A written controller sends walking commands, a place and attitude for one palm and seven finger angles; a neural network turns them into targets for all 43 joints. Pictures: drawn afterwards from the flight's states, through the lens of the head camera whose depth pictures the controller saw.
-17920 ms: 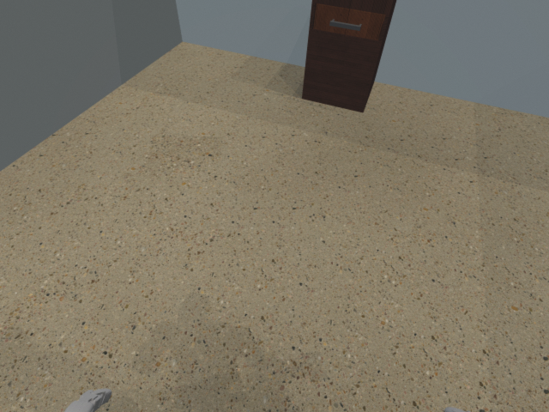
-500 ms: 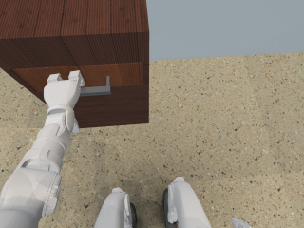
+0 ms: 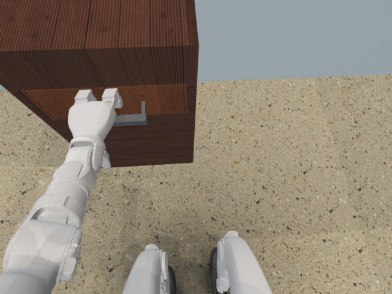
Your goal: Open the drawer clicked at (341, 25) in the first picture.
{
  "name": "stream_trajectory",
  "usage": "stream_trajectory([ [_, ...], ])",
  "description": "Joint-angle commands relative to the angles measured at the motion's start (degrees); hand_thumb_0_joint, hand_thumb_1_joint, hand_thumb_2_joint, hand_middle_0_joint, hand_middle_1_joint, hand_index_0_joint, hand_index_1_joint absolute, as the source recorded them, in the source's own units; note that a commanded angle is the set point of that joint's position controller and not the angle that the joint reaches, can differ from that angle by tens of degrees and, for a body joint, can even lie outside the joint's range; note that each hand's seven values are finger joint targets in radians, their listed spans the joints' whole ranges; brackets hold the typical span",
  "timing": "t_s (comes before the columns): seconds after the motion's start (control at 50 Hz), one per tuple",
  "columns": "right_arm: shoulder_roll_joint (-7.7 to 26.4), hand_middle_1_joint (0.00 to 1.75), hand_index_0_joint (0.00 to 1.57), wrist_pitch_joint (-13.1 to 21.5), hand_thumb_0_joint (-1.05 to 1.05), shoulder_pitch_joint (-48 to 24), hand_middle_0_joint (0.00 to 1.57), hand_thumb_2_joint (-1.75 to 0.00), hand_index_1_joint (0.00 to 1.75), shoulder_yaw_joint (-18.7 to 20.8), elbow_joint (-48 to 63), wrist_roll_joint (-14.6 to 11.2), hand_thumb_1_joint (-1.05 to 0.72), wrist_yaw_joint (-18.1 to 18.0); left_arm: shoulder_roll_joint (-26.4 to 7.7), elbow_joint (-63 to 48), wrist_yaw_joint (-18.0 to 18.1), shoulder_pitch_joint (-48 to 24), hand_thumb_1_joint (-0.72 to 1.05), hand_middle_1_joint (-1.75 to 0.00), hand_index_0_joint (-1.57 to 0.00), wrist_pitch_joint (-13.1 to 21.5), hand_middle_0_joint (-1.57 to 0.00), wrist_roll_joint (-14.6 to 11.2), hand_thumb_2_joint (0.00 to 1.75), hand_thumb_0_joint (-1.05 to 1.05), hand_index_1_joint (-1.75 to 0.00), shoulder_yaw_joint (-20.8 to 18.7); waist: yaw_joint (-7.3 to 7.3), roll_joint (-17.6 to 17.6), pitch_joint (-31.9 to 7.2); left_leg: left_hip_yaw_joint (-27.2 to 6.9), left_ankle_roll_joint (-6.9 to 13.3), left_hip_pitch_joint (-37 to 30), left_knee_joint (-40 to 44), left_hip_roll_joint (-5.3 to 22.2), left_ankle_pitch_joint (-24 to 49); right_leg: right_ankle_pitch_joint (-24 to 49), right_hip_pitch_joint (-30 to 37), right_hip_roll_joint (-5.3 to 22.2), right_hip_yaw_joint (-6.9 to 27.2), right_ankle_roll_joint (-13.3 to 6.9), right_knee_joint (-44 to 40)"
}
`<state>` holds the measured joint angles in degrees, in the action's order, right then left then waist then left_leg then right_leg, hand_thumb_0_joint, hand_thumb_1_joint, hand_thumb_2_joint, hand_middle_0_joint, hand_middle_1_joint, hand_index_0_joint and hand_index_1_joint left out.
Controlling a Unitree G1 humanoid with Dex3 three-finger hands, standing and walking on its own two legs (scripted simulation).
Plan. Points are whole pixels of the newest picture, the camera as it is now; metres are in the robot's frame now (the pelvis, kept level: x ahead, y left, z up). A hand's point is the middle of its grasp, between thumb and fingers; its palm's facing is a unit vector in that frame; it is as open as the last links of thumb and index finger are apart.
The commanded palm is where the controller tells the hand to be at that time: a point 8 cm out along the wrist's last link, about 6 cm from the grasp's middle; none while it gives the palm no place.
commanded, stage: move the hooked fingers above the handle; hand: left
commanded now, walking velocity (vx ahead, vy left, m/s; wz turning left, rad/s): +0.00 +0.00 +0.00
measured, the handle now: (112, 113) +0.54 +0.19 -0.12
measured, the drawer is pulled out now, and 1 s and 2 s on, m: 0.00 0.00 0.00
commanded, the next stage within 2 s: lower the fingers behind the handle in 0.54 s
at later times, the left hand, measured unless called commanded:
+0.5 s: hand (101, 126) +0.48 +0.19 -0.05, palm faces +0.01 -0.05 -1.00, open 13.8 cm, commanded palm +0.46 +0.19 +0.00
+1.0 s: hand (99, 125) +0.50 +0.20 -0.08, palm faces +0.05 -0.02 -1.00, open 13.9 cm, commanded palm +0.46 +0.19 -0.03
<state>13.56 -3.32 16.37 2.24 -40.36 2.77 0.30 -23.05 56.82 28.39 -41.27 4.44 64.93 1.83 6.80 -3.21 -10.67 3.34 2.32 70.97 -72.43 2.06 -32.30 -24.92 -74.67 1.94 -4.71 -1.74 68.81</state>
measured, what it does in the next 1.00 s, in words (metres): stands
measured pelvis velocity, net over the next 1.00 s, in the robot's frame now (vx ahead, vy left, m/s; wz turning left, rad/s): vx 0.00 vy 0.00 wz -0.01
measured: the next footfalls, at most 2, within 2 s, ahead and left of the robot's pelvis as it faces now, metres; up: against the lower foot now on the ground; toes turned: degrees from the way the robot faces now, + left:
none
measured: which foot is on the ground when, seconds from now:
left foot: down 0.00-1.00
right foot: down 0.00-1.00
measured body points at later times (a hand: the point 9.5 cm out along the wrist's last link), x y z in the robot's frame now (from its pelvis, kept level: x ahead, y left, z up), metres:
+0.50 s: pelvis +0.00 +0.00 -0.01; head +0.16 +0.01 +0.41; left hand +0.47 +0.19 +0.00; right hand +0.04 -0.27 -0.14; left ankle +0.00 +0.10 -0.62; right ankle +0.06 -0.11 -0.62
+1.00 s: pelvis +0.00 +0.00 -0.03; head +0.18 +0.01 +0.38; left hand +0.49 +0.20 -0.03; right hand +0.03 -0.27 -0.16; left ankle +0.00 +0.10 -0.62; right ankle +0.06 -0.11 -0.62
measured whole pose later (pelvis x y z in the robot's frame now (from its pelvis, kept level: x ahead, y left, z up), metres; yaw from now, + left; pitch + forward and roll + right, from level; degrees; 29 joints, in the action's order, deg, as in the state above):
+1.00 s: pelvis +0.00 +0.00 -0.03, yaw -1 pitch +34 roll -2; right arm 14.6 -3.2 14.8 2.3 -39.1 4.1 1.4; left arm -26.3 61.1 36.5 -45.9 4.9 68.7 -2.8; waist 8.4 -2.8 -10.8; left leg 3.0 2.6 79.2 -80.6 2.6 -35.3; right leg -27.1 -82.8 1.7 -4.8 -1.8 76.0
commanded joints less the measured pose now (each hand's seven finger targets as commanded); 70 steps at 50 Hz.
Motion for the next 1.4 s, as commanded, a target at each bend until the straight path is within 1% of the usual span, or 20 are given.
stream_trajectory([
  [0.0, 9.8, 0.30, 0.20, 1.2, 0.00, 8.7, 0.20, -0.90, 0.30, 3.2, 1.0, 0.4, -0.90, -0.8, -12.8, -5.6, 5.9, -27.0, -0.50, -1.20, -0.30, 0.6, -0.30, 1.6, 0.30, 0.00, -1.20, -3.3, 4.04, -1.3, -24.7, -4.6, 0.8, -13.8, 7.5, -1.7, 17.7, 10.2, 17.3, -2.9, 2.3, -0.3, -7.2],
  [0.06, 9.9, 0.30, 0.20, 1.3, 0.00, 8.2, 0.20, -0.90, 0.30, 2.7, 1.5, 0.5, -0.90, 0.2, -12.3, 1.0, 7.1, -25.3, -0.50, -1.20, -0.30, -2.7, -0.30, 1.1, 0.30, 0.00, -1.20, -3.4, 3.40, -2.4, -23.2, -3.6, 0.7, -11.6, 7.7, -2.1, 16.9, 9.6, 17.4, -2.9, 2.5, -0.5, -7.5],
  [0.1, 10.2, 0.30, 0.20, 1.0, 0.00, 8.3, 0.20, -0.90, 0.30, 2.6, 2.8, 0.5, -0.90, 0.6, -12.9, 2.7, 6.6, -22.2, -0.50, -1.20, -0.30, -4.6, -0.30, 0.8, 0.30, 0.00, -1.20, -3.8, 2.14, -2.8, -25.7, -3.2, 0.4, -12.3, 7.8, -2.3, 19.0, 12.2, 19.3, -3.0, 2.3, -0.5, -6.7],
  [0.16, 10.0, 0.30, 0.20, 0.6, 0.00, 8.7, 0.20, -0.90, 0.30, 3.0, 4.1, 0.3, -0.90, 1.2, -8.3, 2.4, 3.4, -19.3, -0.50, -1.20, -0.30, -5.9, -0.30, -0.1, 0.30, 0.00, -1.20, -0.8, 1.72, -3.4, -30.3, -3.4, 0.2, -15.9, 7.9, -2.2, 23.8, 17.4, 21.9, -3.1, 2.3, -0.6, -6.0],
  [0.28, 10.1, 0.30, 0.20, 0.0, 0.00, 9.0, 0.20, -0.90, 0.30, 3.4, 4.7, -0.1, -0.90, 0.0, -11.2, -7.0, 0.5, -22.4, -0.50, -1.20, -0.30, -1.4, -0.30, -0.9, 0.30, 0.00, -1.20, -2.4, 2.28, 1.3, -32.3, -4.0, 0.8, -15.0, 7.9, -1.9, 20.7, 17.0, 25.4, -2.9, 3.2, 0.0, -6.7],
  [0.34, 9.7, 0.30, 0.20, 0.5, 0.00, 8.1, 0.20, -0.90, 0.30, 3.6, 4.3, 0.2, -0.90, -0.7, -14.9, -14.6, 2.9, -26.1, -0.50, -1.20, -0.30, 3.6, -0.30, 0.9, 0.30, 0.00, -1.20, -5.0, 1.49, -3.4, -35.4, -4.5, 0.7, -17.2, 7.3, -2.0, 21.3, 15.7, 23.6, -2.9, 3.4, -0.4, -5.7],
  [0.4, 9.7, 0.30, 0.20, 0.7, 0.00, 7.4, 0.20, -0.90, 0.30, 3.5, 2.8, 0.8, -0.90, -0.9, -16.5, -14.0, 7.1, -27.0, -0.50, -1.20, -0.30, 4.5, -0.30, 2.9, 0.30, 0.00, -1.20, -6.7, 2.17, -4.2, -31.1, -4.9, 0.6, -16.2, 6.3, -1.8, 21.0, 13.1, 18.7, -2.9, 2.9, -0.4, -5.1],
  [0.5, 9.8, 0.30, 0.20, 0.5, 0.00, 7.1, 0.20, -0.90, 0.30, 3.3, 2.5, 0.9, -0.90, 0.6, -13.9, -3.9, 10.6, -24.3, -0.50, -1.20, -0.30, -2.4, -0.30, 2.0, 0.30, 0.00, -1.20, -5.8, 2.15, -4.6, -29.1, -4.2, 0.0, -15.2, 6.8, -2.0, 21.1, 12.6, 17.8, -3.0, 2.1, -0.4, -5.3],
  [0.58, 10.4, 0.30, 0.20, 0.5, 0.00, 8.3, 0.20, -0.90, 0.30, 3.6, 2.9, 0.0, -0.90, 1.5, -5.7, 1.8, 5.5, -22.9, -0.50, -1.20, -0.30, -8.4, -0.30, -0.5, 0.30, 0.00, -1.20, 1.7, 3.60, -3.4, -30.8, -4.4, -0.2, -18.7, 8.2, -1.8, 21.6, 13.7, 18.8, -3.1, 1.6, -0.1, -6.7],
  [0.66, 10.6, 0.30, 0.20, 0.4, 0.00, 9.1, 0.20, -0.90, 0.30, 3.6, 2.9, -0.4, -0.90, 0.5, -5.4, -2.9, -2.5, -26.4, -0.50, -1.20, -0.30, -5.9, -0.30, -4.0, 0.30, 0.00, -1.20, 3.5, 5.16, 1.3, -32.2, -5.0, 0.5, -18.2, 8.3, -1.7, 19.6, 14.4, 22.2, -3.1, 2.2, 0.2, -7.8],
  [0.72, 10.3, 0.30, 0.20, 0.8, 0.00, 9.6, 0.20, -0.90, 0.30, 3.2, 2.9, -0.1, -0.90, -1.0, -12.7, -7.5, -4.1, -27.2, -0.50, -1.20, -0.30, 1.3, -0.30, -2.2, 0.30, 0.00, -1.20, -1.4, 3.90, -0.1, -32.5, -4.8, 1.0, -15.3, 6.7, -2.1, 18.4, 13.7, 22.0, -3.0, 3.1, -0.2, -6.4],
  [0.78, 9.7, 0.30, 0.20, 0.7, 0.00, 8.1, 0.20, -0.90, 0.30, 2.5, 2.9, 0.7, -0.90, -1.6, -18.5, -8.5, -0.5, -24.4, -0.50, -1.20, -0.30, 6.6, -0.30, 1.9, 0.30, 0.00, -1.20, -6.6, 1.69, -2.5, -28.4, -4.3, 1.2, -9.6, 4.6, -2.2, 17.4, 11.0, 18.3, -3.2, 3.4, -0.8, -3.7],
  [0.86, 9.0, 0.30, 0.20, 0.7, 0.00, 5.6, 0.20, -0.90, 0.30, 2.2, 3.7, 1.8, -0.90, -0.4, -20.0, -5.8, 7.8, -18.0, -0.50, -1.20, -0.30, 5.1, -0.30, 3.7, 0.30, 0.00, -1.20, -11.2, -1.18, -3.8, -27.1, -3.2, 0.6, -4.2, 2.1, -2.3, 19.2, 12.0, 17.1, -3.0, 3.5, -1.0, -0.7],
  [0.94, 9.9, 0.30, 0.20, 1.0, 0.00, 7.1, 0.20, -0.90, 0.30, 3.1, 4.0, 1.3, -0.90, 1.4, -15.6, -1.7, 12.0, -20.0, -0.50, -1.20, -0.30, -1.8, -0.30, 3.1, 0.30, 0.00, -1.20, -8.2, 0.54, -3.4, -31.5, -3.1, 0.0, -5.7, 1.7, -1.9, 20.9, 15.0, 17.7, -2.9, 2.9, -0.5, 0.2],
  [1.0, 10.7, 0.30, 0.20, 0.9, 0.00, 8.6, 0.20, -0.90, 0.30, 3.8, 3.4, 0.6, -0.90, 2.1, -12.3, -3.7, 8.8, -23.8, -0.50, -1.20, -0.30, -5.3, -0.30, 1.7, 0.30, 0.00, -1.20, -4.2, 2.09, -4.5, -39.5, -4.3, -0.2, -12.4, 1.6, -1.4, 24.0, 18.0, 18.7, -3.0, 2.4, -0.1, 0.4],
  [1.08, 10.9, 0.30, 0.20, 1.0, 0.00, 10.1, 0.20, -0.90, 0.30, 4.7, 1.9, 0.4, -0.90, 1.1, -9.8, -14.6, 1.9, -33.2, -0.50, -1.20, -0.30, -2.9, -0.30, -2.1, 0.30, 0.00, -1.20, 0.1, 5.17, -5.1, -45.8, -6.9, 0.0, -20.0, 1.4, -1.2, 25.1, 18.2, 18.4, -2.9, 2.1, 0.5, -0.7],
  [1.1, 10.7, 0.30, 0.20, 1.0, 0.00, 10.4, 0.20, -0.90, 0.30, 4.8, 1.4, 0.4, -0.90, 0.7, -10.2, -14.7, 0.9, -32.0, -0.50, -1.20, -0.30, -1.9, -0.30, -2.5, 0.30, 0.00, -1.20, -0.3, 5.09, -4.6, -45.6, -6.7, 0.1, -20.0, 1.3, -1.5, 25.2, 18.3, 18.6, -3.1, 2.0, 0.4, -0.7],
  [1.16, 10.5, 0.30, 0.20, 0.7, 0.00, 10.2, 0.20, -0.90, 0.30, 3.7, 0.6, 0.5, -0.90, -0.1, -10.8, -6.1, -1.3, -25.5, -0.50, -1.20, -0.30, -0.6, -0.30, -1.4, 0.30, 0.00, -1.20, -0.7, 4.61, -2.3, -34.3, -6.0, 0.5, -13.4, 1.2, -1.6, 21.6, 14.6, 14.8, -3.2, 1.6, -0.2, -0.6],
  [1.24, 10.0, 0.30, 0.20, 0.3, 0.00, 8.5, 0.20, -0.90, 0.30, 2.7, 1.8, 1.0, -0.90, -0.1, -12.0, -0.7, 0.8, -21.8, -0.50, -1.20, -0.30, 1.9, -0.30, 1.8, 0.30, 0.00, -1.20, -2.7, 3.12, -2.5, -24.8, -4.9, 0.6, -5.7, -0.2, -1.7, 17.6, 9.8, 9.1, -3.3, 1.7, -1.0, 0.8],
  [1.38, 9.9, 0.30, 0.20, 0.1, 0.00, 7.0, 0.20, -0.90, 0.30, 2.7, 4.9, 1.7, -0.90, 0.9, -16.4, -3.9, 7.2, -19.8, -0.50, -1.20, -0.30, 1.9, -0.30, 3.5, 0.30, 0.00, -1.20, -8.4, 0.46, -3.6, -32.0, -4.0, 0.2, -2.8, -2.5, -1.6, 20.5, 13.8, 12.9, -3.0, 2.6, -0.8, 4.7],
])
